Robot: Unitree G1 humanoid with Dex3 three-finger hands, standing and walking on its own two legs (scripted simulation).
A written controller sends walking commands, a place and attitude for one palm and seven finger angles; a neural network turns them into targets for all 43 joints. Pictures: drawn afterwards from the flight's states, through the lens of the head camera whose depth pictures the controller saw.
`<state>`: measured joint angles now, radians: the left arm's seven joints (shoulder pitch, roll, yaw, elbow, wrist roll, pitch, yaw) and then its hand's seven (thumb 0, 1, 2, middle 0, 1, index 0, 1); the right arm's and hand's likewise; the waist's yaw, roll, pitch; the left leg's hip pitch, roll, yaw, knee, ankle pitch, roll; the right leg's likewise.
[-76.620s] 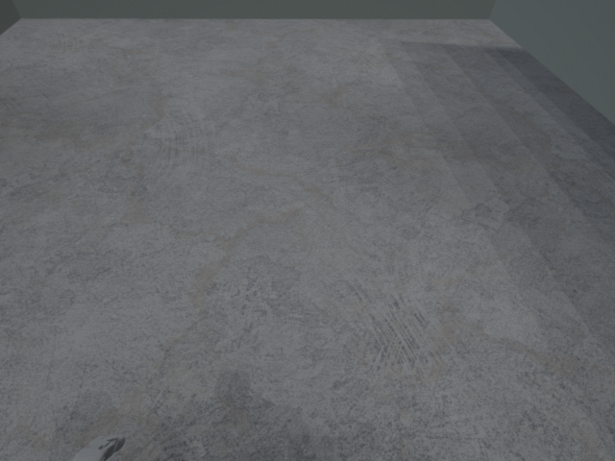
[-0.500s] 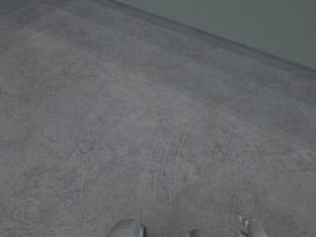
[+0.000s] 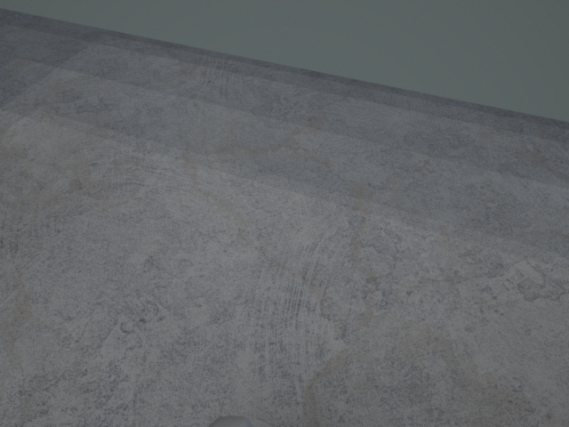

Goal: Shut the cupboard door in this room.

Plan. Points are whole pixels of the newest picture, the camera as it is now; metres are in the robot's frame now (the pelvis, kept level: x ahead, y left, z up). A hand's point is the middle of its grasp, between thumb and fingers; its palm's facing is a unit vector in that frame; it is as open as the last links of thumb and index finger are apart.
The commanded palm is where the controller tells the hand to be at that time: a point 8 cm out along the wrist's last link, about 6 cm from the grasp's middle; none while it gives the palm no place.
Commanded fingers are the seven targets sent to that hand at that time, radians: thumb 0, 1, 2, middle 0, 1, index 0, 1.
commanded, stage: turn to face it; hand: left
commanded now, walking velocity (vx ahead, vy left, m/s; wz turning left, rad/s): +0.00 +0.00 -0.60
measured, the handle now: out of the picture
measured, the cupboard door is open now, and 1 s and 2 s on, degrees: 20 20 20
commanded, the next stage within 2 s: none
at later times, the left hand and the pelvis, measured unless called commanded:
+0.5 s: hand (190, 373) +0.21 +0.18 -0.16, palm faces -0.30 -0.92 -0.26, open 7.4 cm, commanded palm none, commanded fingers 0.00 0.90 0.90 -0.20 -0.30 -0.20 -0.30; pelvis +0.02 +0.01 -0.01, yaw -19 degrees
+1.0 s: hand (216, 360) +0.24 +0.15 -0.19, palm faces -0.52 -0.83 -0.19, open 7.4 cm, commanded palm none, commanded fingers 0.00 0.90 0.90 -0.20 -0.30 -0.20 -0.30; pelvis +0.07 +0.02 -0.01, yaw -35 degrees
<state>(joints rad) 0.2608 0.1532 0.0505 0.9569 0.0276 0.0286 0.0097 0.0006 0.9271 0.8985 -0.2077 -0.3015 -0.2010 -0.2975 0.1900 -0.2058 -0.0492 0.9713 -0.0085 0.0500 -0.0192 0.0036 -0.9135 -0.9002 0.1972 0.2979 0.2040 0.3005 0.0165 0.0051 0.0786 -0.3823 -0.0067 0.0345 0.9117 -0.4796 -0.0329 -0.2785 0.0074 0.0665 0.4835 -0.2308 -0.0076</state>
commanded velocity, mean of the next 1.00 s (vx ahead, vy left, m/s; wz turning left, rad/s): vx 0.00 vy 0.00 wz -0.60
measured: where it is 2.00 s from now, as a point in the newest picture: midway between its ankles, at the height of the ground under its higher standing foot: outside the picture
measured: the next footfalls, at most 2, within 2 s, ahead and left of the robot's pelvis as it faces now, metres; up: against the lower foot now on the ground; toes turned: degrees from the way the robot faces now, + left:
left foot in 0.14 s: +0.05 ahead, +0.13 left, +0.00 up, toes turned -5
right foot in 0.52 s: +0.03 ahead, -0.12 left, +0.00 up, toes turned -24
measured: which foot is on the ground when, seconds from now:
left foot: up 0.00-0.12, down 0.14-0.54, up 0.56-0.92, down 0.94-1.00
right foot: down 0.00-0.14, up 0.16-0.50, down 0.52-0.94, up 0.96-1.00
